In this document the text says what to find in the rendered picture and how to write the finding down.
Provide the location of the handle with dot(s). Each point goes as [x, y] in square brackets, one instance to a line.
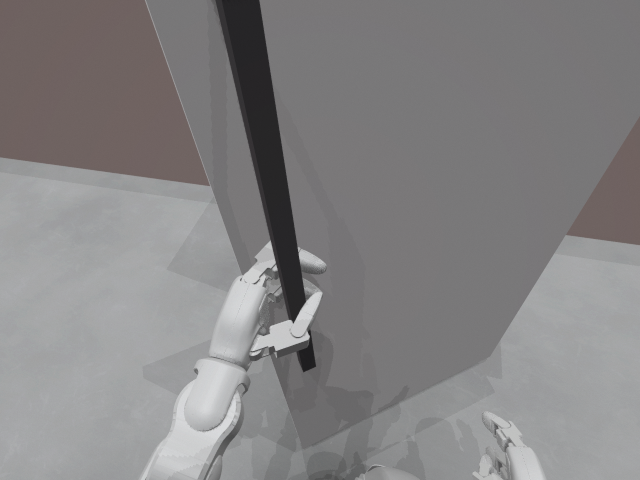
[242, 26]

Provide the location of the robot right shin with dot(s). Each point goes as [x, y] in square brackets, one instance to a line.
[374, 466]

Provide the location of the fridge door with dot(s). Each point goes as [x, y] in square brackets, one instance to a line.
[437, 152]

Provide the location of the robot right hand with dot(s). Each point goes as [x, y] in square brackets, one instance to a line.
[519, 462]

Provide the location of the left robot forearm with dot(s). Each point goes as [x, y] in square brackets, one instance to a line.
[207, 415]

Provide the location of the robot left hand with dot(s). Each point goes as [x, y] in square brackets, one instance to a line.
[245, 311]

